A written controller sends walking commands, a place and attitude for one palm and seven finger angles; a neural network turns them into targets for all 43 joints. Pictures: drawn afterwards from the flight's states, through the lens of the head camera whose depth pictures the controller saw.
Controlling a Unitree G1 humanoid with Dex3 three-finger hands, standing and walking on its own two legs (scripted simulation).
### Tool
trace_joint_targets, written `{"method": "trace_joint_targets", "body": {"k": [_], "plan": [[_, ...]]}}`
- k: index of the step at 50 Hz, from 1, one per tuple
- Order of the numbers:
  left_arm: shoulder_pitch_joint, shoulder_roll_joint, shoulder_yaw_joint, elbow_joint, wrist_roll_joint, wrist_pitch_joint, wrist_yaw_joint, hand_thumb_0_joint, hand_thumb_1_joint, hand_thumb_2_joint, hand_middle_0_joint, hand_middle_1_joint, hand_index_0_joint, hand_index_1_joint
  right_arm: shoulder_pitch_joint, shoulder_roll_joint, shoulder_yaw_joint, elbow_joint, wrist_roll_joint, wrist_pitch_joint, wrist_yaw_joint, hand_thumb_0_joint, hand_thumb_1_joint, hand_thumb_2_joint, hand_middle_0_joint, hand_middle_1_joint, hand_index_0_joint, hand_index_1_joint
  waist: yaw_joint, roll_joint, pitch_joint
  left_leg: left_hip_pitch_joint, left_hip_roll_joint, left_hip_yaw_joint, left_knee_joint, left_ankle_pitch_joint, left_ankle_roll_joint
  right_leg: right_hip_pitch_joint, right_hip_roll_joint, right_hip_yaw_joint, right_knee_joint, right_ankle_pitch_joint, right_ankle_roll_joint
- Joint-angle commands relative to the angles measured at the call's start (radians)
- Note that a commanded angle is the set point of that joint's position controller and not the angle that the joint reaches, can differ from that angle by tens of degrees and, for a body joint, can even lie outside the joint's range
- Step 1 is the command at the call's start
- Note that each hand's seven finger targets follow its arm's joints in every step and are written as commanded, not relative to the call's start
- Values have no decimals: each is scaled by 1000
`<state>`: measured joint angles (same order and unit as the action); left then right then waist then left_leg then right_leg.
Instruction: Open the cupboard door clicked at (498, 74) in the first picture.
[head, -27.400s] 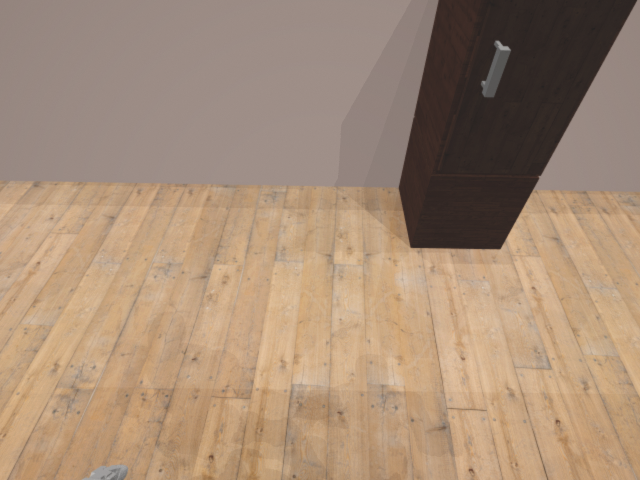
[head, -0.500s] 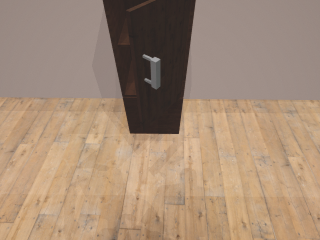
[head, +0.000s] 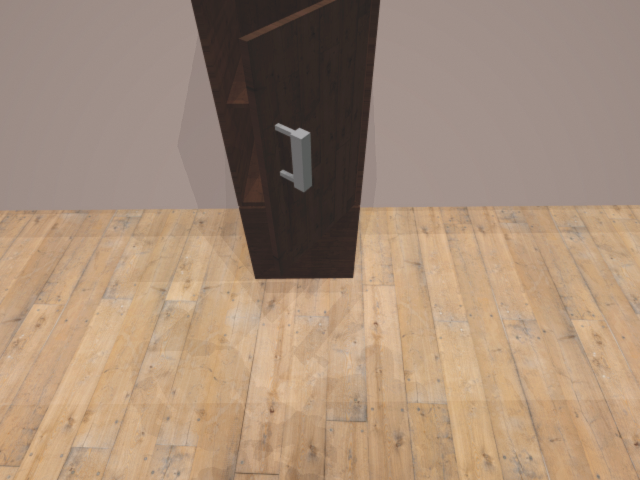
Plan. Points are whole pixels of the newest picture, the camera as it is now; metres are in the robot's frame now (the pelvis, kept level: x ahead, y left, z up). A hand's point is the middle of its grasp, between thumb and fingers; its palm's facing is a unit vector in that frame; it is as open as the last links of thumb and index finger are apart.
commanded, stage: look to check the result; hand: left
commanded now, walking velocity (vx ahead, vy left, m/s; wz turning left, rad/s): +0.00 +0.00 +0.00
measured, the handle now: (292, 157) +0.67 +0.09 +0.02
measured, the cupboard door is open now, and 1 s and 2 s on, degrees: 52 52 52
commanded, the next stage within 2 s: walk to a spot facing it in 0.52 s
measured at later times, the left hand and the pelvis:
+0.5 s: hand out of the picture +0.07 +0.21 -0.16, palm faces -0.01 -0.95 -0.31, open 7.4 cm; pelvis +0.02 -0.01 +0.00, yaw +0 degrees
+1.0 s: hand out of the picture +0.10 +0.19 -0.18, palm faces -0.11 -0.97 -0.23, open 7.4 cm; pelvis +0.03 +0.00 -0.01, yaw -9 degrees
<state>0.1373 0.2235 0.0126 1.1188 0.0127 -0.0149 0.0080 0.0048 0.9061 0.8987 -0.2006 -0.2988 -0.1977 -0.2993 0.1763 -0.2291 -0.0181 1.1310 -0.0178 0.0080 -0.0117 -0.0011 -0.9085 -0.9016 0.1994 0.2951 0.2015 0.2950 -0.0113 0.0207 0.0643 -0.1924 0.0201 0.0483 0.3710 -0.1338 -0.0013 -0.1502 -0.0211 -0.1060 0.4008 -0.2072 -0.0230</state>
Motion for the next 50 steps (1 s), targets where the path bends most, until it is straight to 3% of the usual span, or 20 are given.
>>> {"method": "trace_joint_targets", "body": {"k": [1,9,32,33,36,42,45,46,47,48,49,50], "plan": [[22,186,35,-29,1,-9,13,0,900,900,-200,-300,-200,-300,11,-142,-21,-35,-4,-10,-5,0,-900,-900,200,300,200,300,6,-5,-20,21,93,-100,-72,1,21,-34,-114,127,-137,-33,-30],[12,205,32,-15,-2,-14,12,0,900,900,-200,-300,-200,-300,-12,-172,-18,-34,-2,-12,-7,0,-900,-900,200,300,200,300,4,-13,-62,67,103,-96,-71,56,20,-4,-117,129,-146,43,-30],[0,230,31,-13,-4,-19,18,0,900,900,-200,-300,-200,-300,-39,-197,-15,-31,-1,-14,-9,0,-900,-900,200,300,200,300,6,-19,-78,106,112,-82,-75,136,14,51,-122,127,-147,214,-22],[0,229,32,-15,-4,-17,18,0,900,900,-200,-300,-200,-300,-39,-198,-15,-31,-2,-14,-11,0,-900,-900,200,300,200,300,5,-13,-71,111,115,-71,-71,131,13,39,-121,137,-149,225,-23],[35,156,28,-19,-3,10,23,0,900,900,-200,-300,-200,-300,25,-105,-6,-25,-4,7,-17,0,-900,-900,200,300,200,300,-2,-30,-63,92,119,-18,-11,100,-6,13,-119,160,-107,273,-15],[66,190,71,-89,6,42,17,0,900,900,-200,-300,-200,-300,49,-119,-44,-102,-1,22,-33,0,-900,-900,200,300,200,300,1,-98,-68,16,105,50,137,11,-9,-16,-137,259,-26,378,-63],[57,183,82,-122,7,49,14,0,900,900,-200,-300,-200,-300,61,-107,-52,-128,1,22,-37,0,-900,-900,200,300,200,300,-6,-64,-57,23,107,47,158,-29,-8,-84,-129,293,-8,327,-77],[42,176,84,-137,7,52,10,0,900,900,-200,-300,-200,-300,80,-106,-55,-132,-1,19,-38,0,-900,-900,200,300,200,300,-16,-45,-49,46,129,31,122,-16,0,-126,-105,277,20,295,-68],[31,158,83,-152,6,55,5,0,900,900,-200,-300,-200,-300,89,-121,-58,-133,-5,17,-40,0,-900,-900,200,300,200,300,-18,17,-31,66,175,-7,68,-2,19,-185,-60,243,73,233,-47],[25,132,81,-170,6,58,-1,0,900,900,-200,-300,-200,-300,105,-150,-63,-136,-11,12,-42,0,-900,-900,200,300,200,300,-22,120,-28,91,255,-74,-3,20,57,-250,-1,184,187,130,-21],[15,105,80,-187,4,62,-7,0,900,900,-200,-300,-200,-300,125,-178,-71,-137,-16,6,-44,0,-900,-900,200,300,200,300,-26,231,-33,88,375,-162,-92,59,130,-297,43,112,386,-156,0],[-1,103,84,-201,6,69,-8,0,900,900,-200,-300,-200,-300,135,-177,-71,-141,-17,-1,-46,0,-900,-900,200,300,200,300,-24,238,-44,87,440,-197,-119,107,184,-339,30,122,583,-342,7]]}}
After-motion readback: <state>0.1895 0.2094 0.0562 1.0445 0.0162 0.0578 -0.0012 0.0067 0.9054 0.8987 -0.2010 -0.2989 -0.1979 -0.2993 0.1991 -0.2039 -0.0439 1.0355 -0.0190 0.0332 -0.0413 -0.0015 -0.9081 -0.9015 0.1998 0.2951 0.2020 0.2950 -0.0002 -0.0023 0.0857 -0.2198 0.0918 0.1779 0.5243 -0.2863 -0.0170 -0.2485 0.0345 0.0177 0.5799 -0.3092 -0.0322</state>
